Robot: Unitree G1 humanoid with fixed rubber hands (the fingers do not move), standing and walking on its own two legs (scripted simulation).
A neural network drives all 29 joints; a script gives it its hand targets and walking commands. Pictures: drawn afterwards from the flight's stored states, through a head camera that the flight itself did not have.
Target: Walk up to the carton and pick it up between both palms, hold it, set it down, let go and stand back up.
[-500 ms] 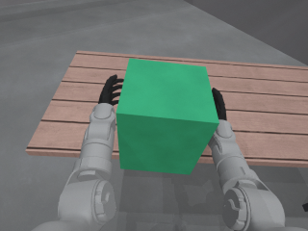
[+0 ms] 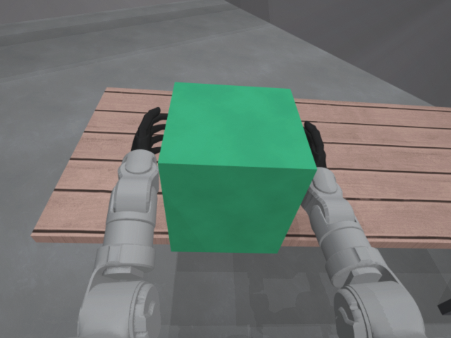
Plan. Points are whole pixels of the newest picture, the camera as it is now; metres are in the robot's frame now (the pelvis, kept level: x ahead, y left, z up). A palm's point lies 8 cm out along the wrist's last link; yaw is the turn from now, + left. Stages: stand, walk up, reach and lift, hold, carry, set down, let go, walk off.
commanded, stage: reach and lift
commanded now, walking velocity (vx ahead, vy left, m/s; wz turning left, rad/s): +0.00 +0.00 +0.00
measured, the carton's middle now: (228, 172) +0.39 -0.01 +0.09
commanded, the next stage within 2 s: hold in 1.78 s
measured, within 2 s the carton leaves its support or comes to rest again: neither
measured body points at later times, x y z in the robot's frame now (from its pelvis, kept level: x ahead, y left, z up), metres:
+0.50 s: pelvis -0.02 -0.01 +0.00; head -0.06 +0.02 +0.45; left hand +0.38 +0.14 +0.20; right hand +0.38 -0.16 +0.20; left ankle +0.00 +0.12 -0.75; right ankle +0.00 -0.13 -0.75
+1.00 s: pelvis +0.00 +0.00 +0.00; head -0.06 +0.02 +0.44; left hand +0.40 +0.13 +0.23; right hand +0.39 -0.17 +0.24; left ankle +0.00 +0.12 -0.75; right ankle +0.00 -0.13 -0.75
